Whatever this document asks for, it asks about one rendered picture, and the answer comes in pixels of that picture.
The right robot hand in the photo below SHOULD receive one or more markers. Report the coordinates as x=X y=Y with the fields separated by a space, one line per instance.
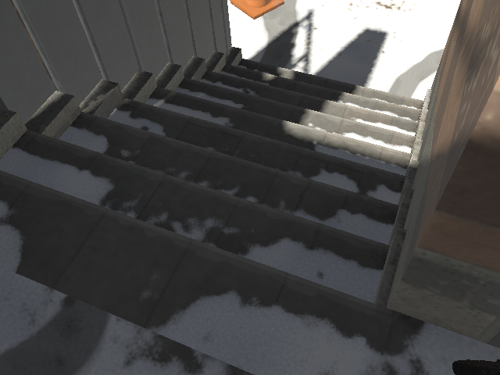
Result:
x=476 y=367

